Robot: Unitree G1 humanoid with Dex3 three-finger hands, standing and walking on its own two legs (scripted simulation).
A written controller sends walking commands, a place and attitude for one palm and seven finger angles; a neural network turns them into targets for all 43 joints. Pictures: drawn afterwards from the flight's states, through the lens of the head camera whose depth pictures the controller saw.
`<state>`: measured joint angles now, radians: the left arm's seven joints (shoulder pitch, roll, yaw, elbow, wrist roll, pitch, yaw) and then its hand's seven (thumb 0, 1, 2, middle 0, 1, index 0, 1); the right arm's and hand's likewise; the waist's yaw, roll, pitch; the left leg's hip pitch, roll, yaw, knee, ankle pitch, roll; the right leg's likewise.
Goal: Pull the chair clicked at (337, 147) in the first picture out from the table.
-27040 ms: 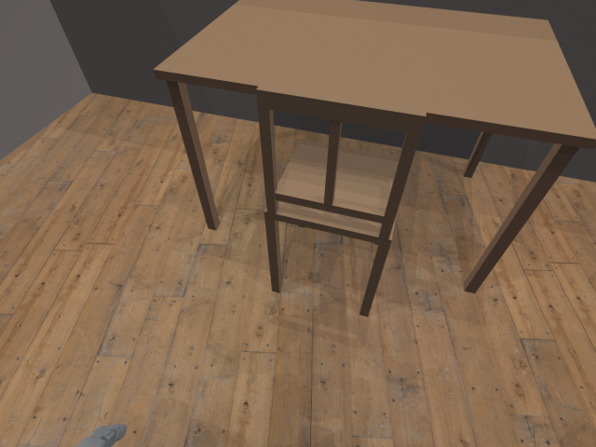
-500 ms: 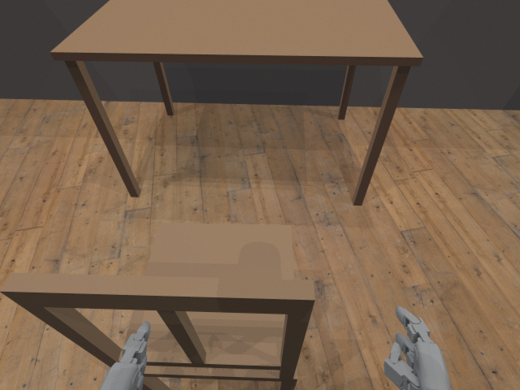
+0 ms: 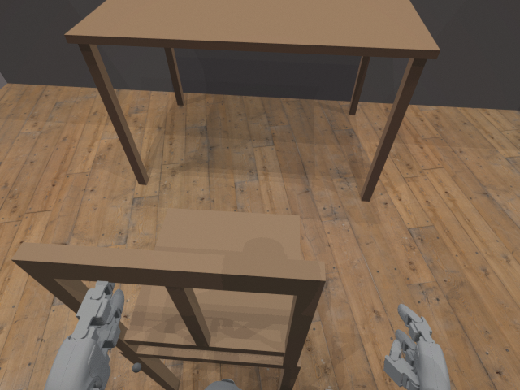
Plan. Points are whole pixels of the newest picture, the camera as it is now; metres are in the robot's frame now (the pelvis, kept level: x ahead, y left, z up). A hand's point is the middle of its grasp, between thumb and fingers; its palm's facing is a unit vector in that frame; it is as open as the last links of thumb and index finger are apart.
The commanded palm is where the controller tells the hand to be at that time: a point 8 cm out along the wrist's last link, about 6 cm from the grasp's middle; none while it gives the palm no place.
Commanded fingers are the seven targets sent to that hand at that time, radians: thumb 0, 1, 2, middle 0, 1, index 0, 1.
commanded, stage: draw the hand back to the body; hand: left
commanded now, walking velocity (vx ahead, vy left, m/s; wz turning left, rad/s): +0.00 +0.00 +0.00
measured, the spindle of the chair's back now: (192, 315) +0.24 +0.14 -0.02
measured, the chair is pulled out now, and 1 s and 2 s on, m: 0.64 0.63 0.63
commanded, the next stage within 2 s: step back with the hand held close in 1.30 s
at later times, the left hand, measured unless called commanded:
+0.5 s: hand (98, 366) +0.14 +0.20 +0.09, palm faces +0.06 -0.89 -0.44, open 13.9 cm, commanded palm +0.12 +0.26 +0.18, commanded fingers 0.00 0.17 0.55 -0.10 -0.15 -0.10 -0.15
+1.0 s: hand (80, 337) +0.16 +0.23 +0.10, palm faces +0.18 -0.82 -0.54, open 7.0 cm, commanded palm +0.17 +0.28 +0.25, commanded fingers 0.00 0.90 0.90 -0.20 -0.30 -0.20 -0.30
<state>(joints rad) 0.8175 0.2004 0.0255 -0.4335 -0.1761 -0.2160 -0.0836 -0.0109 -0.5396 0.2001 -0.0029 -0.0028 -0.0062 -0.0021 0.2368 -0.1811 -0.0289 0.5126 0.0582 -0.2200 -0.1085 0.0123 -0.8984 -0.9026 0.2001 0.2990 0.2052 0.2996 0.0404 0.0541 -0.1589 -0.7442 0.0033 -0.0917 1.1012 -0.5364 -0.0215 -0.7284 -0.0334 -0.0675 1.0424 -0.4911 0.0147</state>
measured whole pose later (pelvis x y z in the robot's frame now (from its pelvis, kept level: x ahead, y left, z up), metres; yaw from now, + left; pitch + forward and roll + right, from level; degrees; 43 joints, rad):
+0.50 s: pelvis +0.00 -0.01 +0.04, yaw +0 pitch +0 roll -2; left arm 0.74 0.43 0.02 -0.42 -0.05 0.14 0.10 -0.01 -0.15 0.39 -0.06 -0.08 -0.32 -0.16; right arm 0.23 -0.20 0.06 0.61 0.03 -0.21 -0.17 0.01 -0.90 -0.90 0.20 0.30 0.20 0.30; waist 0.04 0.09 -0.03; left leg -0.39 0.03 -0.08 0.81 -0.43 -0.03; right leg -0.37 -0.01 -0.06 0.75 -0.37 0.01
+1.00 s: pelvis +0.04 -0.03 +0.06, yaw +2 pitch -2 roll +0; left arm 0.65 0.49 0.09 -0.39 -0.08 0.30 0.13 0.01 0.73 0.81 -0.18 -0.27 -0.47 -0.36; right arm 0.14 -0.24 0.05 0.73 0.06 -0.28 -0.13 0.01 -0.90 -0.90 0.20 0.30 0.21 0.30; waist 0.11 0.08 0.06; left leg -0.18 0.02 -0.10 0.59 -0.37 -0.05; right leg -0.18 -0.02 -0.09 0.60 -0.37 -0.01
